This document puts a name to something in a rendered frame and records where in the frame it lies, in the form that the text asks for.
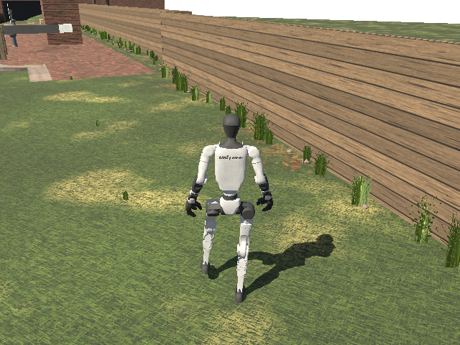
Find right robot hand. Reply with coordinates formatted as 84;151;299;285
257;198;273;211

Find robot right forearm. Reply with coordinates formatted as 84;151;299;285
259;174;272;200

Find humanoid robot torso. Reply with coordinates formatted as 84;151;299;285
214;142;247;216

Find robot left upper arm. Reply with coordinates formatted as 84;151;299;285
196;144;216;185

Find left robot hand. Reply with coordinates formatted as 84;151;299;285
185;200;202;217

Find robot left forearm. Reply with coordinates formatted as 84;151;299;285
187;174;203;203

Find robot right upper arm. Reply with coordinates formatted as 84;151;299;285
246;145;266;185

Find right robot thigh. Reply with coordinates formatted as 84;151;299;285
236;201;255;257

